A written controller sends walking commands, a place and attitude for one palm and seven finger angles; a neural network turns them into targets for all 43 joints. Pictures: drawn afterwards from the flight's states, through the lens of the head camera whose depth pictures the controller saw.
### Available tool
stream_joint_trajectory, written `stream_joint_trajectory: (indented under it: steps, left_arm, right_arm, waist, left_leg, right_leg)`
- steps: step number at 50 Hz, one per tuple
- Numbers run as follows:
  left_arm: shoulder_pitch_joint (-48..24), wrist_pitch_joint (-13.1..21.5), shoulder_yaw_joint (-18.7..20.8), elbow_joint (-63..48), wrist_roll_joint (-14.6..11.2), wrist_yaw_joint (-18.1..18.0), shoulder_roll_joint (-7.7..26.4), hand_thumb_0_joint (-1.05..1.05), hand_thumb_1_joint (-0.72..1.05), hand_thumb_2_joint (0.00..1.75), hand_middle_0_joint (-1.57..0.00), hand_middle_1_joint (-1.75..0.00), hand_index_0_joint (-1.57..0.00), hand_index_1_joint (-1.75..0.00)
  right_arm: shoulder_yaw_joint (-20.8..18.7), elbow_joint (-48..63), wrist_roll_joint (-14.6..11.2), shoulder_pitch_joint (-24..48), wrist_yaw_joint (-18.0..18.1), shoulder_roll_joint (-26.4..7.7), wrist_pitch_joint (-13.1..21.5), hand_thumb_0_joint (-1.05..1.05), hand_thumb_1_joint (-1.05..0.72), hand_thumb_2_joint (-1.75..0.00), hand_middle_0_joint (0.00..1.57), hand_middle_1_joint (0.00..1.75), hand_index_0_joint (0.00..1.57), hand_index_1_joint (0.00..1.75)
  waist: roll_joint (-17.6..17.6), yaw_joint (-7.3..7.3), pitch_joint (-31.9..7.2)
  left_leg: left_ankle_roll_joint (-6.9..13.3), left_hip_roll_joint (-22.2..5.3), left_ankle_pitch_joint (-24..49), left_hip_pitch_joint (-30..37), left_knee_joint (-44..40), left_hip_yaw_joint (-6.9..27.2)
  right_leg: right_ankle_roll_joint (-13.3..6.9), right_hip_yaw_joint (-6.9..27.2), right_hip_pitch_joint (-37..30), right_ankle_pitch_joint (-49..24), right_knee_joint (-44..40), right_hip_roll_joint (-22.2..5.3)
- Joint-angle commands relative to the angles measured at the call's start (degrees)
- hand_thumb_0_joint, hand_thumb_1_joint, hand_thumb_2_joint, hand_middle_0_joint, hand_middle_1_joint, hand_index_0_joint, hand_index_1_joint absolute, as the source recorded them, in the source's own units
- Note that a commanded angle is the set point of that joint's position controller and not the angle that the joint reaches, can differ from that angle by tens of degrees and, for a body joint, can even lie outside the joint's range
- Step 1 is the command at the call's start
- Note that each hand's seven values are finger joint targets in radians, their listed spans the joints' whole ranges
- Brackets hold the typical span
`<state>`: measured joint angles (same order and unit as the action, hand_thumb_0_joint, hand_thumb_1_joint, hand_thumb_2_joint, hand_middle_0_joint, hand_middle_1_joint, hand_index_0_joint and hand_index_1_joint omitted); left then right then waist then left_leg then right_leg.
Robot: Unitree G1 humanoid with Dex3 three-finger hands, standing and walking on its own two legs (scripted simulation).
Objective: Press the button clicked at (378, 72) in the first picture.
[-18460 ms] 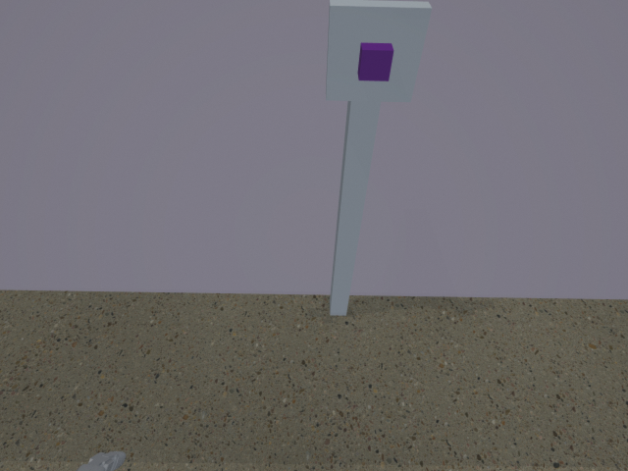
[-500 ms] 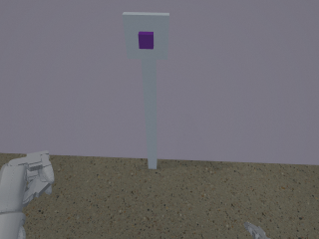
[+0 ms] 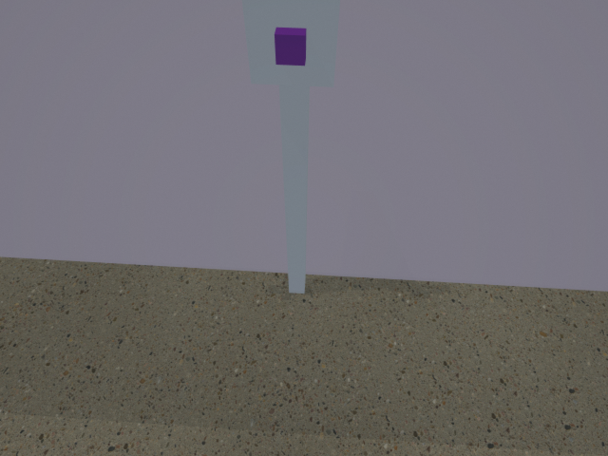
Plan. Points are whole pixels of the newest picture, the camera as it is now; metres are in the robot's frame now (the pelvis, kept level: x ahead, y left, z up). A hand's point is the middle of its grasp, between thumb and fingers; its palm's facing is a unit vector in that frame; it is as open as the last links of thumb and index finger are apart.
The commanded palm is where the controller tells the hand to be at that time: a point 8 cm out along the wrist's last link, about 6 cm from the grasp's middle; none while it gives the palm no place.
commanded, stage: let the arm hang, fingers relaxed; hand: left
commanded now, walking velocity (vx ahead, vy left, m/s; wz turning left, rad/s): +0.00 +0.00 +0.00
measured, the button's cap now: (291, 45) +0.73 +0.08 +0.18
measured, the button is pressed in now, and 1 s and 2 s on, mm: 0 0 0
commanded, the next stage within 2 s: stand and wait in 0.54 s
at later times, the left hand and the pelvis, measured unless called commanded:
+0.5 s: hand out of the picture -0.02 +0.16 -0.18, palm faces +0.03 -0.99 -0.16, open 7.3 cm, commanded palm none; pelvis -0.01 +0.00 +0.00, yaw -1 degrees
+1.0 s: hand out of the picture -0.02 +0.15 -0.18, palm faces +0.03 -0.98 -0.18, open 7.4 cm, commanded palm none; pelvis -0.01 -0.01 +0.00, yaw -1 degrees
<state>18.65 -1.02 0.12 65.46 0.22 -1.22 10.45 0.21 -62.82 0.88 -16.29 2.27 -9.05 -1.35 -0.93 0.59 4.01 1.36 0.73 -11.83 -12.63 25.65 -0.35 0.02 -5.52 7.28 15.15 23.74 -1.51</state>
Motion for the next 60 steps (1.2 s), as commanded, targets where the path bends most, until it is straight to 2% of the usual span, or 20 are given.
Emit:
stream_joint_trajectory:
  steps: [1,2,5,12,14,21,22,36,41,42,45,60]
  left_arm:
    - [2.0,1.1,1.0,-0.1,0.1,-0.5,4.1,0.0,0.9,0.9,-0.24,-0.34,-0.24,-0.34]
    - [2.2,1.1,1.1,0.1,0.2,-0.6,3.9,0.0,0.9,0.9,-0.2,-0.3,-0.2,-0.3]
    - [2.4,1.0,1.1,0.8,0.2,-0.7,3.2,0.0,0.9,0.9,-0.2,-0.3,-0.2,-0.3]
    - [3.1,1.1,1.4,0.8,0.3,-1.0,2.2,0.0,0.9,0.9,-0.2,-0.3,-0.2,-0.3]
    - [2.6,1.1,1.6,0.7,0.3,-1.0,1.9,0.0,0.9,0.9,-0.2,-0.3,-0.2,-0.3]
    - [2.6,1.3,1.9,0.3,0.3,-1.0,1.4,0.0,0.9,0.9,-0.2,-0.3,-0.2,-0.3]
    - [2.9,1.3,1.9,0.3,0.3,-1.1,1.5,0.0,0.9,0.9,-0.2,-0.3,-0.2,-0.3]
    - [2.5,1.4,1.9,0.5,0.3,-1.0,1.6,0.0,0.9,0.9,-0.2,-0.3,-0.2,-0.3]
    - [2.5,1.6,1.9,0.5,0.3,-1.1,1.9,0.0,0.9,0.9,-0.2,-0.3,-0.2,-0.3]
    - [2.7,1.7,1.9,0.4,0.3,-1.1,2.0,0.0,0.9,0.9,-0.2,-0.3,-0.2,-0.3]
    - [2.2,1.7,1.8,0.3,0.2,-1.1,1.9,0.0,0.9,0.9,-0.2,-0.3,-0.2,-0.3]
    - [1.2,2.0,1.9,0.1,0.2,-1.1,2.6,0.0,0.9,0.9,-0.2,-0.3,-0.2,-0.3]
  right_arm:
    - [-0.8,0.3,0.0,-3.3,0.2,-5.2,1.3,0.0,-0.9,-0.9,0.2,0.3,0.2,0.3]
    - [-0.9,0.1,0.0,-3.5,0.2,-5.1,1.3,0.0,-0.9,-0.9,0.2,0.3,0.2,0.3]
    - [-0.8,-0.8,0.2,-4.0,0.2,-4.1,1.2,0.0,-0.9,-0.9,0.2,0.3,0.2,0.3]
    - [-1.1,-1.4,0.2,-4.9,0.1,-2.8,1.0,0.0,-0.9,-0.9,0.2,0.3,0.2,0.3]
    - [-1.1,-1.4,0.3,-5.4,0.1,-2.3,1.1,0.0,-0.9,-0.9,0.2,0.3,0.2,0.3]
    - [-1.2,-1.4,0.3,-6.0,0.3,-2.0,1.4,0.0,-0.9,-0.9,0.2,0.3,0.2,0.3]
    - [-1.3,-1.2,0.2,-5.8,0.3,-2.0,1.3,0.0,-0.9,-0.9,0.2,0.3,0.2,0.3]
    - [-1.3,-1.4,0.2,-5.9,0.3,-2.4,1.3,0.0,-0.9,-0.9,0.2,0.3,0.2,0.3]
    - [-1.3,-1.5,0.1,-5.5,0.3,-2.4,1.4,0.0,-0.9,-0.9,0.2,0.3,0.2,0.3]
    - [-1.4,-1.3,0.0,-5.1,0.2,-2.7,1.3,0.0,-0.9,-0.9,0.2,0.3,0.2,0.3]
    - [-1.3,-1.6,0.2,-5.0,0.2,-2.6,1.2,0.0,-0.9,-0.9,0.2,0.3,0.2,0.3]
    - [-1.3,-1.9,0.1,-3.6,0.3,-3.2,1.5,0.0,-0.9,-0.9,0.2,0.3,0.2,0.3]
  waist:
    - [1.4,-0.69,-0.6]
    - [2.0,-0.74,-0.4]
    - [0.9,-0.7,1.7]
    - [1.3,-0.61,3.3]
    - [0.3,-0.87,3.3]
    - [-0.6,-0.85,1.9]
    - [0.3,-0.65,2.3]
    - [0.1,-1.01,2.1]
    - [0.5,-1.03,1.2]
    - [1.5,-0.95,1.2]
    - [0.5,-1.18,1.5]
    - [0.9,-0.89,0.8]
  left_leg:
    - [1.3,-6.3,6.2,1.7,-6.2,5.8]
    - [1.2,-6.3,5.7,1.8,-6.2,5.7]
    - [1.1,-5.9,3.5,0.5,-7.1,5.5]
    - [0.9,-5.3,0.0,-1.0,-7.0,4.9]
    - [0.9,-5.3,-0.2,-1.6,-7.2,5.0]
    - [0.9,-5.7,1.7,-1.3,-7.0,5.2]
    - [1.0,-5.7,1.6,-0.8,-6.7,5.1]
    - [0.8,-5.8,2.1,-0.5,-6.6,5.2]
    - [0.6,-5.7,5.1,0.6,-5.5,4.5]
    - [0.6,-5.7,5.3,1.3,-5.1,4.3]
    - [0.5,-5.8,5.3,1.3,-5.3,4.2]
    - [0.2,-6.1,9.2,1.9,-5.0,4.0]
  right_leg:
    - [-2.3,4.1,1.6,-2.8,-5.0,-4.7]
    - [-2.4,4.0,2.0,-1.9,-5.0,-4.5]
    - [-2.3,4.1,2.7,-1.0,-4.9,-4.6]
    - [-2.5,4.6,4.2,1.4,-5.2,-4.4]
    - [-2.5,4.8,4.1,1.1,-5.0,-4.5]
    - [-2.4,4.8,3.2,-1.0,-4.2,-4.3]
    - [-2.4,4.7,4.0,-0.6,-4.4,-4.2]
    - [-2.4,4.8,3.8,-0.5,-4.8,-4.3]
    - [-2.4,5.1,3.5,-2.1,-5.2,-4.7]
    - [-2.4,5.1,4.0,-1.8,-5.4,-4.7]
    - [-2.4,5.4,4.1,-1.8,-5.6,-4.7]
    - [-2.4,5.3,2.1,-5.5,-6.0,-4.9]
